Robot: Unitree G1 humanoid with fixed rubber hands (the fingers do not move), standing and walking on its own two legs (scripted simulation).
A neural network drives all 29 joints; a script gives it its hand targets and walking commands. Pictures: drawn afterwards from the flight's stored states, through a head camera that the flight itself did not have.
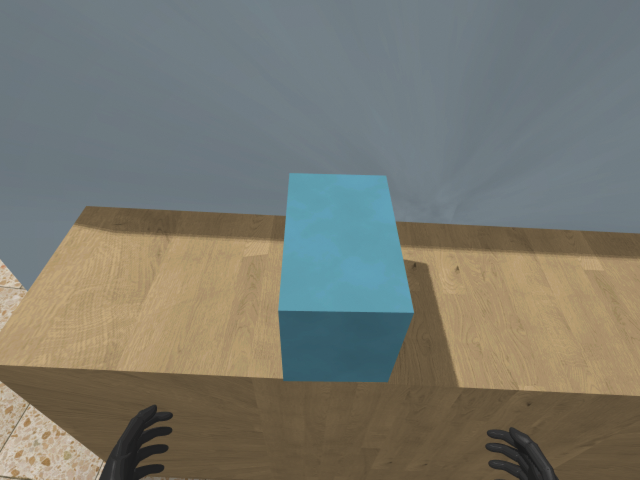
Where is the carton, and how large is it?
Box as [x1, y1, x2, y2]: [278, 173, 413, 381]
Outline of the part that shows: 289,173 278,307 283,380 387,381 413,314 413,310 386,177 381,175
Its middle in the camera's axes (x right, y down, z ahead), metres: +0.03 +0.06 +0.62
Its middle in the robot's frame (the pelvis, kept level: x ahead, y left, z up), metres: +0.44 -0.01 -0.01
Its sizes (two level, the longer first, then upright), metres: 0.268 0.161 0.193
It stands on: a pedestal, 0.67 m high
